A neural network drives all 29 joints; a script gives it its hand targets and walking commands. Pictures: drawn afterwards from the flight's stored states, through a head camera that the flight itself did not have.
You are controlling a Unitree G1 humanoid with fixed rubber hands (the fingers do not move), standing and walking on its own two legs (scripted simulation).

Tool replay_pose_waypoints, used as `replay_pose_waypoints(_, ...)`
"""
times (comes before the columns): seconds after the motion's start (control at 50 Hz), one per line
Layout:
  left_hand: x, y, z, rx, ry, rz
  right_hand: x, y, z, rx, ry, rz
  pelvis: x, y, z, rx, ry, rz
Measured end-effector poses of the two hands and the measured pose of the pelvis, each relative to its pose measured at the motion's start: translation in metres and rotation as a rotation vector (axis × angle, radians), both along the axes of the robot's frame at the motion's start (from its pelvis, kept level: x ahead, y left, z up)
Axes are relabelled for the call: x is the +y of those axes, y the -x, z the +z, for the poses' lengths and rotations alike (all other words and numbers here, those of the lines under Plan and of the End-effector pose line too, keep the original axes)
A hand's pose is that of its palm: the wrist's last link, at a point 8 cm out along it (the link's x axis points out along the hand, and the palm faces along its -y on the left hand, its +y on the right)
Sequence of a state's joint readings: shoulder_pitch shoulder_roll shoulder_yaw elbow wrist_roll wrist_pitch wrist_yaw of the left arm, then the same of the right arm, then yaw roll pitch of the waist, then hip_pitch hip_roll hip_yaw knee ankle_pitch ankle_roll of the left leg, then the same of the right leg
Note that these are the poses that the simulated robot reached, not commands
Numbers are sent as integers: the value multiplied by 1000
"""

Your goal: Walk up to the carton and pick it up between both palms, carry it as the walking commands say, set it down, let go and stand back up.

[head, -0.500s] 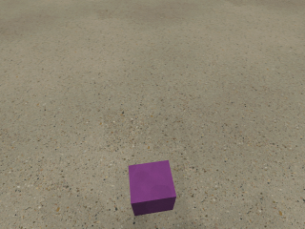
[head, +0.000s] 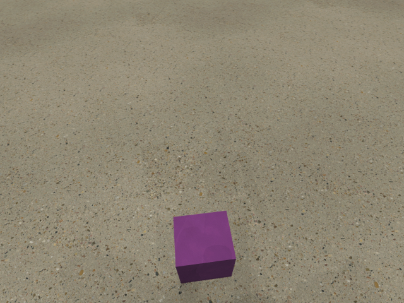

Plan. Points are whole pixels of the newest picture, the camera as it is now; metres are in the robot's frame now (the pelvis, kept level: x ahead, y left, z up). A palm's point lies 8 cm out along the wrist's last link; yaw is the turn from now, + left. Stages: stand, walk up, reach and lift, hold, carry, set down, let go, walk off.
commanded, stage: walk up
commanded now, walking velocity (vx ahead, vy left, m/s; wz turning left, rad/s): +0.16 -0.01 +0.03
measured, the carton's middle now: (203, 247) +0.44 +0.00 -0.64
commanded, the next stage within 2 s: stand in 0.84 s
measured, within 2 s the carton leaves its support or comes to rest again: neither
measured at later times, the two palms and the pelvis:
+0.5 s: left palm out of the picture +0.07 +0.24 -0.15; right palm out of the picture +0.05 -0.22 -0.12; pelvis +0.04 +0.02 +0.01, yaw +1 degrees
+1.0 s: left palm out of the picture +0.07 +0.22 -0.14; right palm out of the picture +0.05 -0.24 -0.14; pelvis +0.05 +0.00 +0.00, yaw +2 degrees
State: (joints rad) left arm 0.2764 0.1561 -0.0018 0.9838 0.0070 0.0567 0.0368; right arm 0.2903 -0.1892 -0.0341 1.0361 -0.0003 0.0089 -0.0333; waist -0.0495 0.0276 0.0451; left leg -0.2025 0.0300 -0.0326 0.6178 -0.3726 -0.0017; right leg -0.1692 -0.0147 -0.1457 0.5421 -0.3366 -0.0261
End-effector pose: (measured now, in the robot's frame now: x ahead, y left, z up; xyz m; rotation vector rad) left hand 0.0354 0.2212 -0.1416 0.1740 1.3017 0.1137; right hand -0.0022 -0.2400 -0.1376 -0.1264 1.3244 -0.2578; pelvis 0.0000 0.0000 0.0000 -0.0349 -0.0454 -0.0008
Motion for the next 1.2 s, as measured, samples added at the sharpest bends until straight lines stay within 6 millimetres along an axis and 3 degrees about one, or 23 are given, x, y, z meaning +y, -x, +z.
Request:
replay_pose_waypoints(0.16, -3, -3, 2, -10, 13, -22, -1, -7, 0, 7, -11, 12, -2, -5, 2, 6, -5, 2)
replay_pose_waypoints(0.34, 19, -25, -12, 12, 32, -1, 23, -38, 4, -16, 11, 15, 22, -34, -4, -1, 16, 4)
replay_pose_waypoints(0.44, 22, -33, -6, 34, 39, 12, 27, -46, 13, -17, 19, 20, 26, -42, 4, 12, 20, 8)
replay_pose_waypoints(0.8, -14, -42, 11, -3, -31, 23, -9, -45, -3, 37, -45, 17, -19, -46, 6, 16, -46, 17)
replay_pose_waypoints(1.02, 1, -36, -1, 9, 4, 40, 6, -50, 1, 27, -11, 37, 0, -45, 1, 13, -9, 36)
replay_pose_waypoints(1.2, 8, -31, 2, 34, 17, 38, 14, -50, 9, 18, -3, 41, 9, -44, 7, 28, -4, 36)
